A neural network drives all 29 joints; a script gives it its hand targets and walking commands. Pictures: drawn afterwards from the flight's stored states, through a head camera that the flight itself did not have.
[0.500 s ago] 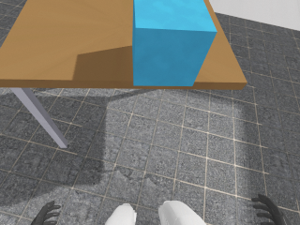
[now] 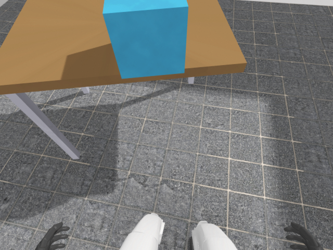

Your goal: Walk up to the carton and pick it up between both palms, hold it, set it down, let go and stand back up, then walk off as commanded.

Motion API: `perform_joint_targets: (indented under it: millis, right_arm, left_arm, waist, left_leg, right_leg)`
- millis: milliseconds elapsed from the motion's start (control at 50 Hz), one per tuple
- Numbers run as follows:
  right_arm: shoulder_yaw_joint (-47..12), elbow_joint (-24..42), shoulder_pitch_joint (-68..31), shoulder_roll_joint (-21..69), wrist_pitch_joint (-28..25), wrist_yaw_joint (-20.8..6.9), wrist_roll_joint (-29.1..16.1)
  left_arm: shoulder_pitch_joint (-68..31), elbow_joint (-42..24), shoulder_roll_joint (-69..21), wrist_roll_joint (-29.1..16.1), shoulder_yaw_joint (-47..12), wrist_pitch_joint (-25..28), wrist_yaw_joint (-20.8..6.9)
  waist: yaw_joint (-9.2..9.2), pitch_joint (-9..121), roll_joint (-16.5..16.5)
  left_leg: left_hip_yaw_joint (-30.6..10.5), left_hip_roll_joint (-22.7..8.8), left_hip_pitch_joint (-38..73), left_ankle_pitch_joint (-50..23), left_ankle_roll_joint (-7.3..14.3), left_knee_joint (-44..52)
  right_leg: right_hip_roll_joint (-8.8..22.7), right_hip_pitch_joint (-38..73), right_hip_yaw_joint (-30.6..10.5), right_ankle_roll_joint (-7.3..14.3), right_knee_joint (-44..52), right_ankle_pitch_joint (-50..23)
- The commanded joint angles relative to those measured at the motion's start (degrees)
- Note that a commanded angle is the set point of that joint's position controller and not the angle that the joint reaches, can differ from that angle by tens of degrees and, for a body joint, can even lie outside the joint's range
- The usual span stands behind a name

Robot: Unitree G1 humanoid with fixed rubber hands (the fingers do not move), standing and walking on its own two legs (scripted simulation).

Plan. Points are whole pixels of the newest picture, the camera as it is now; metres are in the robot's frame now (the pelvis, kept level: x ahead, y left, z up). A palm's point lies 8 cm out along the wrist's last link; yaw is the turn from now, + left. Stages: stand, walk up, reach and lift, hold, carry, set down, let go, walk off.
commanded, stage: walk off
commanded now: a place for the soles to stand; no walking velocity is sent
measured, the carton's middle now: (148, 26) +0.75 +0.10 +0.08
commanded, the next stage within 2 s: stand in 1.90 s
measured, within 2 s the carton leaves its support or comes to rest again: neither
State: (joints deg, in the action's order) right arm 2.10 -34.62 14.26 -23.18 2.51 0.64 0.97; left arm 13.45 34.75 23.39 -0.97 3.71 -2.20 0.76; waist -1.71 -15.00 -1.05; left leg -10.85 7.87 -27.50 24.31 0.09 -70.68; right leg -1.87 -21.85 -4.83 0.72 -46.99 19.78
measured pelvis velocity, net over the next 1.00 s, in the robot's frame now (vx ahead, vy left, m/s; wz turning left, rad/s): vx -0.14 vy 0.03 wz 0.00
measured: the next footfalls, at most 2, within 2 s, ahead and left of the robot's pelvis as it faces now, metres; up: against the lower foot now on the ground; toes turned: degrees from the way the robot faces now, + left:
left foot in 0.36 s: +0.00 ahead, +0.18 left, +0.01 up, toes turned -2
right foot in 0.86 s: -0.04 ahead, -0.10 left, +0.00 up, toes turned +6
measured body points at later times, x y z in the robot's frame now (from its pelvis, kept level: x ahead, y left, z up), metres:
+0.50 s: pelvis -0.10 +0.08 +0.00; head -0.05 +0.12 +0.44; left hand +0.00 +0.39 -0.12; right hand +0.01 -0.24 -0.07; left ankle -0.04 +0.18 -0.70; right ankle -0.05 -0.08 -0.63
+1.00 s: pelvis -0.14 +0.03 +0.00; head -0.10 +0.03 +0.45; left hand -0.07 +0.36 -0.09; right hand -0.03 -0.29 -0.09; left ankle -0.12 +0.17 -0.65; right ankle -0.10 -0.09 -0.70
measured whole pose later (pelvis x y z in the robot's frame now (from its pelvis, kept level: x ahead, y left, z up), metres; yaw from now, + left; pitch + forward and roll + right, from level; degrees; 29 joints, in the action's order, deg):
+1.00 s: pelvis -0.14 +0.03 +0.00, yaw +0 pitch -5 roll +1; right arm 2.3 -37.1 15.8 -23.8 0.8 0.2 1.0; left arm 18.5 38.9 23.8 -1.0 5.2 -1.0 -0.3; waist -1.7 -10.9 -1.3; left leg -6.8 5.1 -25.5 23.3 -0.5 -63.3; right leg -2.8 -18.8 -5.6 1.4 -45.8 21.9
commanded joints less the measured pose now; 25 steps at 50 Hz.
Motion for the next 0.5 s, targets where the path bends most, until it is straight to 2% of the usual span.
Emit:
perform_joint_targets:
  millis: [0, 20, 60, 100, 140, 160, 180, 220, 240, 260, 280, 300, 320, 340, 360, 380, 400, 420, 440, 460, 480]
  right_arm:
    - [5.8, -0.1, 8.46, -13.69, -0.13, 0.57, -0.15]
    - [5.72, 0.91, 7.34, -12.89, -0.09, 0.45, 0.08]
    - [5.52, 1.16, 6.52, -12.47, -0.23, 0.55, -0.08]
    - [5.4, 1.83, 5.83, -11.82, -0.47, 0.63, -0.18]
    - [5.56, 0.82, 7.0, -11.96, -0.47, 0.65, -0.13]
    - [5.58, -0.01, 7.59, -12.37, -0.3, 0.47, -0.1]
    - [5.69, -0.77, 8.37, -12.43, -0.28, 0.12, 0.14]
    - [5.97, -1.1, 9.81, -12.71, -0.3, -0.36, 0.08]
    - [6.26, -1.97, 11.02, -13.03, -0.37, -0.56, 0.16]
    - [6.42, -2.9, 12.74, -13.35, -0.42, -0.59, 0.21]
    - [6.63, -3.69, 14.72, -13.66, -0.63, -0.91, 0.59]
    - [6.6, -4.66, 15.53, -13.84, -0.77, -1.11, 1.15]
    - [6.68, -4.65, 16.27, -15.99, -0.62, -1.11, 1.84]
    - [6.57, -2.78, 12.67, -19.39, -0.98, -0.74, 2.0]
    - [6.3, -0.54, 5.12, -21.76, -1.04, -0.21, 1.96]
    - [5.99, 0.74, -0.55, -22.07, -0.99, 0.06, 2.31]
    - [5.6, 1.3, -3.88, -20.48, -1.17, 0.45, 2.46]
    - [5.33, 1.45, -5.95, -18.07, -1.59, 0.72, 2.29]
    - [5.46, 1.81, -6.13, -17.31, -2.09, 0.78, 2.35]
    - [5.64, 1.57, -4.19, -16.22, -2.55, 0.79, 1.75]
    - [6.0, 1.24, -2.12, -15.54, -2.79, 0.99, 1.53]
  left_arm:
    - [-2.16, -3.98, 14.1, 2.33, 5.57, 2.59, 1.33]
    - [0.14, -3.64, 14.42, 2.11, 5.66, 2.88, 1.66]
    - [2.77, -3.34, 14.05, 1.58, 5.35, 3.01, 2.02]
    - [4.44, -3.35, 13.63, 1.56, 4.97, 2.98, 2.08]
    - [2.83, -3.21, 13.75, 1.56, 5.02, 2.59, 1.76]
    - [1.75, -2.76, 14.43, 1.73, 5.28, 2.32, 1.61]
    - [0.62, -2.59, 14.87, 2.0, 5.39, 2.18, 1.46]
    - [-2.16, -2.7, 16.1, 2.46, 5.54, 1.91, 1.12]
    - [-3.71, -2.73, 16.25, 2.44, 5.43, 1.69, 1.09]
    - [-5.13, -2.62, 16.83, 2.19, 5.46, 1.13, 0.89]
    - [-5.94, -2.53, 16.54, 1.97, 5.37, 0.88, 0.91]
    - [-5.25, -2.07, 14.32, 1.81, 5.03, 0.5, 1.22]
    - [-4.6, -2.21, 12.7, 1.56, 4.68, 0.06, 1.43]
    - [-3.1, -2.4, 11.27, 1.41, 4.42, -0.26, 1.79]
    - [-3.81, -2.16, 13.1, 1.45, 4.6, -0.4, 2.19]
    - [-2.85, -1.41, 13.71, 1.57, 4.61, -0.32, 2.34]
    - [-0.07, 0.19, 13.88, 1.18, 4.87, -0.76, 2.06]
    - [2.82, 1.67, 13.63, 0.75, 5.06, -0.91, 1.89]
    - [5.76, 2.34, 14.18, 0.55, 5.23, -0.92, 1.53]
    - [8.1, 3.1, 14.46, 0.76, 5.44, -0.94, 1.08]
    - [8.0, 3.94, 15.01, 1.17, 6.05, -0.91, 0.58]
  waist:
    - [1.04, 11.09, -3.5]
    - [-0.16, 13.0, -3.47]
    - [-1.39, 16.55, -3.72]
    - [-2.4, 17.79, -5.52]
    - [-1.64, 16.3, -7.15]
    - [-1.36, 14.96, -8.62]
    - [-0.65, 14.09, -9.04]
    - [1.2, 12.67, -10.57]
    - [2.56, 12.3, -9.97]
    - [3.69, 12.22, -10.96]
    - [5.52, 12.66, -9.01]
    - [5.86, 12.7, -4.36]
    - [6.38, 10.65, 3.54]
    - [5.69, 6.73, 15.44]
    - [4.77, 3.34, 13.05]
    - [3.02, 0.44, 12.44]
    - [1.04, 0.01, 10.29]
    - [-0.64, 1.74, 9.39]
    - [-0.97, 4.7, 10.36]
    - [-0.47, 7.98, 11.13]
    - [0.64, 10.0, 10.29]
  left_leg:
    - [-2.43, 0.21, -7.66, 1.11, -1.22, -13.4]
    - [-1.94, -0.49, -9.69, 2.27, -1.92, -10.36]
    - [-0.46, -0.92, -9.13, 4.21, -2.1, -5.91]
    - [0.88, -1.68, -8.74, 5.94, -2.09, -0.88]
    - [3.8, -2.73, -3.98, 6.96, -1.73, 2.98]
    - [5.05, -3.3, -1.85, 7.79, -1.59, 5.54]
    - [5.69, -3.69, -0.4, 7.93, -1.12, 8.74]
    - [7.69, -5.61, 5.33, 6.82, 0.24, 14.61]
    - [8.52, -6.3, 8.54, 4.73, 0.69, 18.64]
    - [9.9, -6.53, 13.53, 2.0, 1.46, 24.14]
    - [9.32, -6.25, 18.88, -2.1, 2.33, 28.98]
    - [6.48, -5.63, 21.39, 0.03, 2.95, 30.49]
    - [-3.86, -10.09, 19.03, 10.54, 4.41, 36.81]
    - [-23.25, -22.12, 4.11, 19.69, 7.51, 51.12]
    - [-33.85, -26.13, -9.22, 27.77, 8.98, 60.05]
    - [-33.5, -24.35, -14.22, 28.74, 6.43, 61.87]
    - [-28.08, -22.87, -13.81, 26.39, 5.0, 59.96]
    - [-20.96, -20.77, -10.02, 22.91, 3.78, 56.18]
    - [-17.28, -19.69, -4.7, 20.36, 2.61, 54.44]
    - [-14.9, -18.39, 1.97, 19.07, 2.56, 52.63]
    - [-15.18, -18.81, 6.66, 19.97, 3.86, 52.07]
  right_leg:
    - [15.88, 5.17, -23.09, 11.7, 21.07, 0.85]
    - [16.46, 11.58, -23.5, 12.16, 19.82, -3.49]
    - [16.66, 18.1, -22.25, 12.03, 17.44, -12.25]
    - [16.58, 21.56, -20.62, 11.9, 15.77, -19.65]
    - [16.26, 15.42, -17.39, 11.86, 16.6, -16.57]
    - [16.2, 11.91, -16.95, 11.69, 17.8, -11.44]
    - [15.97, 8.77, -16.97, 11.7, 18.57, -6.53]
    - [15.93, 0.6, -15.16, 11.25, 19.16, -2.81]
    - [15.45, -2.87, -14.13, 10.66, 18.24, -2.82]
    - [14.05, -7.41, -12.05, 8.8, 17.36, 0.76]
    - [11.58, -12.22, -10.41, 7.28, 14.08, 4.46]
    - [8.06, -17.4, -9.02, 5.64, 9.01, 11.48]
    - [2.74, -22.91, -6.91, 4.65, -0.8, 20.07]
    - [-5.2, -20.44, -0.95, 2.36, -20.93, 19.14]
    - [-7.3, -14.8, -7.5, 1.43, -27.73, 16.33]
    - [-7.17, -11.8, -10.54, 1.39, -30.16, 11.98]
    - [-7.22, -11.15, -9.57, 1.0, -32.76, 8.0]
    - [-7.15, -11.65, -8.32, 0.85, -33.59, 5.12]
    - [-7.58, -12.07, -7.38, 0.78, -33.96, 3.25]
    - [-7.43, -12.05, -7.04, 0.3, -32.46, 2.55]
    - [-7.79, -11.82, -7.2, -0.47, -32.5, 3.15]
